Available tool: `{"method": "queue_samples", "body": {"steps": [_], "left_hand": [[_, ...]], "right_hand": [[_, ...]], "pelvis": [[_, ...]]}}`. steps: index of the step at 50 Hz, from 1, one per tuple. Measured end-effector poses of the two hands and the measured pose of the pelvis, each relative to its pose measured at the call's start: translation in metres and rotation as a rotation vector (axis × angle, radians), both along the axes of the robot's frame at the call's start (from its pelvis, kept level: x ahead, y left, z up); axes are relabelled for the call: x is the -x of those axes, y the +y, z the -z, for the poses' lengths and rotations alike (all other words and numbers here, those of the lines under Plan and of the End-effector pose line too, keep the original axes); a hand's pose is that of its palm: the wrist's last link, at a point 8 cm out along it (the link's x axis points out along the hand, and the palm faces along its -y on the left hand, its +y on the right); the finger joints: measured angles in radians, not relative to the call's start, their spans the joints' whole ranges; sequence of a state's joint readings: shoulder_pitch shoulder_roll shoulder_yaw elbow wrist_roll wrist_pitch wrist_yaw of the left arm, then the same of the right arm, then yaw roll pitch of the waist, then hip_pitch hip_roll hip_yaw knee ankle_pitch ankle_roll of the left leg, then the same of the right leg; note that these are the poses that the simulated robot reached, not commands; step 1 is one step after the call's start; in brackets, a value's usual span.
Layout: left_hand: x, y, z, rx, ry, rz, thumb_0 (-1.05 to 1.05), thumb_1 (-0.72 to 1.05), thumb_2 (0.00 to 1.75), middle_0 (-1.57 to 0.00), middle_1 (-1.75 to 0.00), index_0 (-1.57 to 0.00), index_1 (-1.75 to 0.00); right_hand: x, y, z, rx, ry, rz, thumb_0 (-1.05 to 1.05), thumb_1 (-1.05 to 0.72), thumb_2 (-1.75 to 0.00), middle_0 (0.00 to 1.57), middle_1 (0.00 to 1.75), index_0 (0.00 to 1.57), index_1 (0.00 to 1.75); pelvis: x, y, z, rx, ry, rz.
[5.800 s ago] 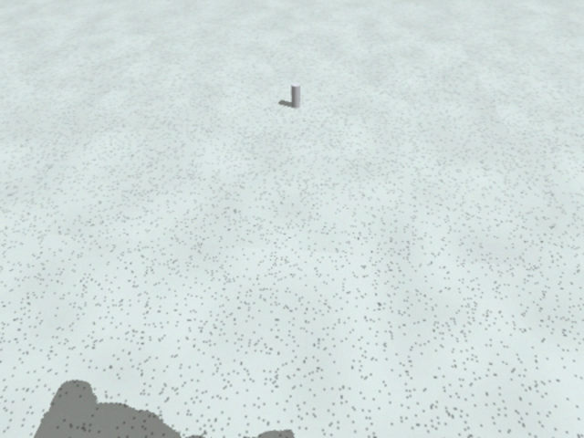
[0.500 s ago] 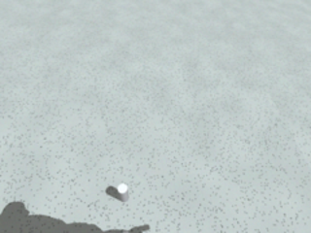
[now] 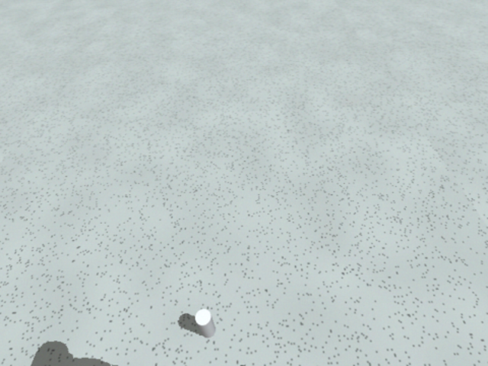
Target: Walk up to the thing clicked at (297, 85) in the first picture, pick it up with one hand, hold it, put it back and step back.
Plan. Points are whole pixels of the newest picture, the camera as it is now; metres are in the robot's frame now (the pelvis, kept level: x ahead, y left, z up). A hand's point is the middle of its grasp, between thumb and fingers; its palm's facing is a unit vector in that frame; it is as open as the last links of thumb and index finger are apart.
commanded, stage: walk up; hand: left
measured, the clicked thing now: (205, 323) +0.41 +0.19 -0.69
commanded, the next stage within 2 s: stand in 1.40 s
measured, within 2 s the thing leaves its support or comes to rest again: neither
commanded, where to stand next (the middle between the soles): +0.09 -0.02 m, yaw +2 degrees
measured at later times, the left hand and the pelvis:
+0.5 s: hand out of the picture +0.13 +0.23 -0.14, palm faces -0.04 -0.95 -0.31, open 7.4 cm; pelvis +0.03 -0.01 +0.02, yaw +0 degrees
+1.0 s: hand out of the picture +0.11 +0.23 -0.14, palm faces -0.02 -0.95 -0.32, open 7.4 cm; pelvis +0.04 -0.01 +0.02, yaw +0 degrees
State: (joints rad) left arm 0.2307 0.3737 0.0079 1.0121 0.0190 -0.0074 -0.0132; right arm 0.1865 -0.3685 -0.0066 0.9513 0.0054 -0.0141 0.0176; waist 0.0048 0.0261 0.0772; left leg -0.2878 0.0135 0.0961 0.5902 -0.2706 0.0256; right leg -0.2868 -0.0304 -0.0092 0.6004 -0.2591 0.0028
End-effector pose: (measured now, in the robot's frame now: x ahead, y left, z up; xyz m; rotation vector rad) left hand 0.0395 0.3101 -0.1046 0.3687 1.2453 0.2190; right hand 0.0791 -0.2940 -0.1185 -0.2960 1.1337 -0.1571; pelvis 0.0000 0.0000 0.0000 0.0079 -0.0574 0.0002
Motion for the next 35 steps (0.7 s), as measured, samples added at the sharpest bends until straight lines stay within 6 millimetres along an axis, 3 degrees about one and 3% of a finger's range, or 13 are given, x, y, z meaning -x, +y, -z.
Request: {"method": "queue_samples", "body": {"steps": [7,17,24,35], "left_hand": [[-0.038,-0.022,-0.003,0.053,-0.067,0.023,0.00,0.90,0.90,-0.20,-0.30,-0.21,-0.30],[-0.078,-0.036,0.000,0.096,-0.089,0.032,0.00,0.90,0.90,-0.20,-0.30,-0.21,-0.30],[-0.084,-0.034,-0.001,0.087,-0.066,0.023,0.00,0.90,0.90,-0.20,-0.30,-0.21,-0.30],[-0.075,-0.029,-0.006,0.063,-0.030,-0.006,0.00,0.90,0.90,-0.20,-0.30,-0.20,-0.30]], "right_hand": [[-0.002,-0.001,-0.004,-0.013,0.039,-0.001,0.00,-0.91,-0.90,0.21,0.30,0.21,0.30],[-0.008,-0.024,-0.022,0.057,0.079,0.032,0.00,-0.91,-0.90,0.20,0.30,0.21,0.30],[-0.022,-0.029,-0.026,0.071,0.067,0.044,0.00,-0.91,-0.90,0.20,0.30,0.21,0.30],[-0.040,-0.016,-0.020,0.028,0.053,0.030,0.00,-0.91,-0.90,0.20,0.30,0.21,0.30]], "pelvis": [[-0.010,-0.006,-0.008,0.004,0.011,-0.003],[-0.026,-0.011,-0.016,0.006,0.021,-0.003],[-0.032,-0.013,-0.018,0.007,0.021,0.000],[-0.038,-0.013,-0.020,0.009,0.019,0.000]]}}
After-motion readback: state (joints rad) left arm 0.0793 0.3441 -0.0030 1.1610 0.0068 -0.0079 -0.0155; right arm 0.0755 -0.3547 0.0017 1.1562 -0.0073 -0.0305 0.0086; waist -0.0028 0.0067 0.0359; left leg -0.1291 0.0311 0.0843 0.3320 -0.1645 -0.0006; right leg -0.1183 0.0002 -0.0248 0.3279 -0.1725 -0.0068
